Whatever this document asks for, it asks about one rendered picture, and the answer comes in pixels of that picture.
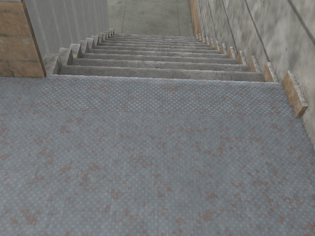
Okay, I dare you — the stairs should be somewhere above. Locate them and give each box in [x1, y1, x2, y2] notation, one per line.
[59, 33, 265, 83]

